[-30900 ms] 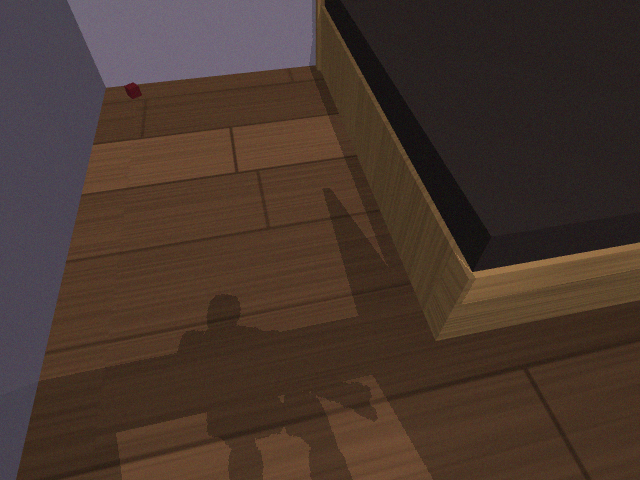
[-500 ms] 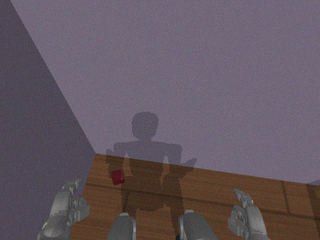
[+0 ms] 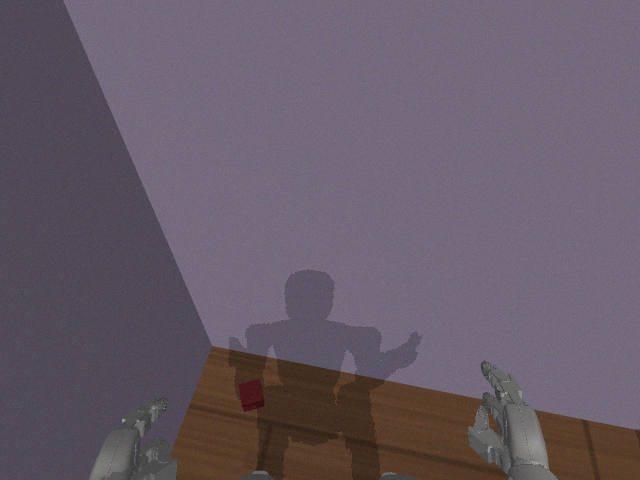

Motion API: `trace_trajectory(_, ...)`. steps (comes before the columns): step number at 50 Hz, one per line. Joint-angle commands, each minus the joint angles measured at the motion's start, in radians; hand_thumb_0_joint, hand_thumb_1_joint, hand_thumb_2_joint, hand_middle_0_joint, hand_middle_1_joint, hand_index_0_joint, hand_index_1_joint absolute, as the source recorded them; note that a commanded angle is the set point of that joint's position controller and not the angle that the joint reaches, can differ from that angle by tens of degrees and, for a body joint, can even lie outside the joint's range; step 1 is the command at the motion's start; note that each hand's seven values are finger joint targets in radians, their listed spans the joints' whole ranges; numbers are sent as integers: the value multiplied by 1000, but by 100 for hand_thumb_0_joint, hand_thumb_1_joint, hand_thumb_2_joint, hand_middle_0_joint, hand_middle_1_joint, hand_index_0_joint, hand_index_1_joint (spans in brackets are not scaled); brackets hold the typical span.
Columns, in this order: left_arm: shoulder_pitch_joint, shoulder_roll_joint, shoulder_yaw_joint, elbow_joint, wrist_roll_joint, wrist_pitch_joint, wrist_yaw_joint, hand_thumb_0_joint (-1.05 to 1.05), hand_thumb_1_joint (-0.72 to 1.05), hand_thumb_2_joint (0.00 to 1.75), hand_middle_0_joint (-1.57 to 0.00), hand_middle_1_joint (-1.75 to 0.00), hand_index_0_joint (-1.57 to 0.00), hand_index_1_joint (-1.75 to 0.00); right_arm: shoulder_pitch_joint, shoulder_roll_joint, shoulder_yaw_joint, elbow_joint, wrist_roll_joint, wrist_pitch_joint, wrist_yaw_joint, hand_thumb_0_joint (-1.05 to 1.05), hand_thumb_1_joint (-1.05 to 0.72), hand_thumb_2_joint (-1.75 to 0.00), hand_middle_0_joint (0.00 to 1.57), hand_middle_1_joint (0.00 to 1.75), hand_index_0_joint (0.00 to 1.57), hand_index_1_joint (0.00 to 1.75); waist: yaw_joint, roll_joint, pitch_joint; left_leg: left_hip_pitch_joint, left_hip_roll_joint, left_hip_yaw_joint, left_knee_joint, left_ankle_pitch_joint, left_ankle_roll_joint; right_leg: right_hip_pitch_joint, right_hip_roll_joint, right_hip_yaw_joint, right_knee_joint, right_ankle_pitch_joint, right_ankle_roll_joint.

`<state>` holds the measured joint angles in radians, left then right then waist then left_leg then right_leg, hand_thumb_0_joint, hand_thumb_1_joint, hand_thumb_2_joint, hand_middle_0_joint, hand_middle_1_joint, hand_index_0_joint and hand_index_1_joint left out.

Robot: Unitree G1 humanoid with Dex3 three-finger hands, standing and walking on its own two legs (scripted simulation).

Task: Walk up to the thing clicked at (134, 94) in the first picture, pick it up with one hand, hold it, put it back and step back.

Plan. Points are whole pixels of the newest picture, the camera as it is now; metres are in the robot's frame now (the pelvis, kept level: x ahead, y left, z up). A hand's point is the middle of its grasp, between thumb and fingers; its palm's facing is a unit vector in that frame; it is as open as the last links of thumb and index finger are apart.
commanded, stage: home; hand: left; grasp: from above
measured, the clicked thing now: (251, 395) +0.44 +0.18 -0.68
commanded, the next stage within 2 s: stand in 1.72 s
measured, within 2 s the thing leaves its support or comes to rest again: neither
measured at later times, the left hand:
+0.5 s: hand (171, 464) +0.16 +0.18 -0.05, palm faces +0.03 -0.98 -0.20, open 7.4 cm
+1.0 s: hand (173, 470) +0.16 +0.18 -0.05, palm faces +0.03 -0.98 -0.20, open 7.4 cm
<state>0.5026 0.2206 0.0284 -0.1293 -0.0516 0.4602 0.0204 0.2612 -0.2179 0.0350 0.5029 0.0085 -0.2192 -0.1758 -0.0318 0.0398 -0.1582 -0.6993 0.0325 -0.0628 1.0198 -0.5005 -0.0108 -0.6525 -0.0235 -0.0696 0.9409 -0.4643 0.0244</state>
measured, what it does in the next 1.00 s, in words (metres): stands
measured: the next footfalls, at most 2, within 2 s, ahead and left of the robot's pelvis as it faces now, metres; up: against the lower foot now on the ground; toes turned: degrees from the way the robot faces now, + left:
none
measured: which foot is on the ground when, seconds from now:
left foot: down 0.00-1.00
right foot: down 0.00-1.00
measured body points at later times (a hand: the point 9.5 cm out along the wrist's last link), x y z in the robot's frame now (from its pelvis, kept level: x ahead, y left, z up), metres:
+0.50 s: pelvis +0.00 +0.00 +0.00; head +0.02 +0.01 +0.45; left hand +0.16 +0.23 -0.03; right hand +0.15 -0.24 -0.06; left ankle +0.00 +0.12 -0.68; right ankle +0.00 -0.14 -0.68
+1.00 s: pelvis -0.01 +0.00 +0.00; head +0.01 +0.01 +0.45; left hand +0.15 +0.23 -0.03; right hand +0.16 -0.24 -0.06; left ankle +0.00 +0.12 -0.68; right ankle +0.00 -0.14 -0.68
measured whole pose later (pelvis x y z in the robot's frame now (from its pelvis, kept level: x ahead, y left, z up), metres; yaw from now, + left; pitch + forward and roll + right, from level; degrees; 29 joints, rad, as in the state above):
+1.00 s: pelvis -0.01 +0.00 +0.00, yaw +0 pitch +10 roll -3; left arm 0.50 0.23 0.03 -0.13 -0.05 0.46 0.02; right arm 0.28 -0.21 0.03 0.53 0.01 -0.23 -0.18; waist -0.04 0.05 -0.15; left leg -0.70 0.04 -0.06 1.02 -0.50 -0.01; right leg -0.65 -0.02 -0.06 0.95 -0.46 0.02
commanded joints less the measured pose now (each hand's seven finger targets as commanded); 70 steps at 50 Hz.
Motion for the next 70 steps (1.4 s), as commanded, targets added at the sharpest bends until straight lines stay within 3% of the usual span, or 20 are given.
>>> trace_trajectory(1, -29, 109, 67, -203, 9, -62, 12, 0, 90, 90, -20, -30, -20, -30, -43, -124, -54, -137, -3, -61, -14, 0, -90, -90, 20, 30, 20, 30, -13, 17, -85, 95, -39, 29, -170, 219, 22, 73, 35, -7, -150, 194, -18)
trace_trajectory(16, -8, 105, 61, -195, 5, -61, 13, 0, 90, 90, -20, -30, -20, -30, -41, -127, -57, -125, -3, -63, -16, 0, -90, -90, 20, 30, 20, 30, -1, 25, -91, 106, -25, 9, -181, 268, 12, 64, 45, -19, -126, 211, -27)
trace_trajectory(22, -13, 100, 56, -181, 6, -56, 12, 0, 90, 90, -20, -30, -20, -30, -43, -126, -55, -122, -2, -65, -14, 0, -90, -90, 20, 30, 20, 30, -2, 12, -65, 88, -26, 13, -190, 198, 16, 59, 43, -15, -139, 162, -23)
trace_trajectory(31, -23, 110, 65, -198, 5, -57, 11, 0, 90, 90, -20, -30, -20, -30, -42, -127, -58, -126, -1, -64, -14, 0, -90, -90, 20, 30, 20, 30, 0, 20, -79, 93, -25, 16, -181, 227, 15, 65, 41, -12, -135, 182, -25)
trace_trajectory(34, -31, 104, 58, -205, 6, -55, 11, 0, 90, 90, -20, -30, -20, -30, -39, -125, -57, -127, -2, -69, -14, 0, -90, -90, 20, 30, 20, 30, -10, 12, -88, 94, -26, 18, -182, 200, 18, 62, 41, -11, -136, 165, -22)
trace_trajectory(37, -24, 108, 58, -204, 5, -57, 7, 0, 90, 90, -20, -30, -20, -30, -47, -126, -57, -130, -1, -67, -15, 0, -90, -90, 20, 30, 20, 30, 1, 16, -64, 82, -26, 17, -185, 197, 16, 57, 40, -13, -141, 157, -23)
trace_trajectory(39, -24, 103, 55, -178, 6, -54, 6, 0, 90, 90, -20, -30, -20, -30, -39, -127, -57, -126, -2, -70, -14, 0, -90, -90, 20, 30, 20, 30, -15, -10, -70, 84, -28, 19, -179, 185, 21, 60, 40, -11, -145, 153, -20)
trace_trajectory(41, -42, 110, 59, -205, 7, -55, 9, 0, 90, 90, -20, -30, -20, -30, -50, -124, -54, -128, 0, -72, -16, 0, -90, -90, 20, 30, 20, 30, -7, 20, -56, 75, -30, 23, -188, 156, 20, 46, 39, -9, -150, 127, -21)
trace_trajectory(55, -25, 107, 61, -195, 3, -58, 6, 0, 90, 90, -20, -30, -20, -30, -41, -123, -58, -125, -2, -72, -19, 0, -90, -90, 20, 30, 20, 30, -9, 9, -78, 87, -29, 25, -168, 211, 20, 62, 37, -7, -143, 175, -21)
trace_trajectory(60, -2, 102, 61, -154, 5, -52, 7, 0, 90, 90, -20, -30, -20, -30, -43, -129, -61, -121, -2, -77, -20, 0, -90, -90, 20, 30, 20, 30, -14, -17, -65, 78, -26, 21, -178, 167, 22, 51, 40, -8, -146, 134, -19)
trace_trajectory(62, -35, 112, 63, -227, 2, -63, 7, 0, 90, 90, -20, -30, -20, -30, -48, -122, -60, -127, -2, -76, -18, 0, -90, -90, 20, 30, 20, 30, -1, 31, -93, 86, -28, 22, -173, 207, 17, 61, 39, -7, -136, 170, -22)
trace_trajectory(64, 9, 108, 62, -158, 7, -53, 8, 0, 90, 90, -20, -30, -20, -30, -38, -133, -65, -124, -1, -76, -20, 0, -90, -90, 20, 30, 20, 30, -11, -6, -75, 84, -25, 21, -175, 198, 19, 52, 41, -7, -135, 159, -23)
trace_trajectory(66, -39, 110, 60, -231, 2, -66, 7, 0, 90, 90, -20, -30, -20, -30, -41, -124, -61, -127, -1, -75, -18, 0, -90, -90, 20, 30, 20, 30, -5, 33, -105, 98, -26, 22, -170, 231, 15, 69, 39, -5, -130, 190, -25)
trace_trajectory(67, -7, 107, 62, -176, 2, -60, 7, 0, 90, 90, -20, -30, -20, -30, -39, -129, -64, -117, -1, -73, -20, 0, -90, -90, 20, 30, 20, 30, -10, 4, -80, 90, -24, 20, -169, 226, 18, 59, 41, -8, -132, 185, -22)
trace_trajectory(70, -10, 110, 66, -201, 3, -60, 10, 0, 90, 90, -20, -30, -20, -30, -43, -121, -59, -129, -1, -73, -18, 0, -90, -90, 20, 30, 20, 30, -3, -2, -92, 83, -28, 23, -161, 232, 19, 73, 38, -7, -139, 196, -21)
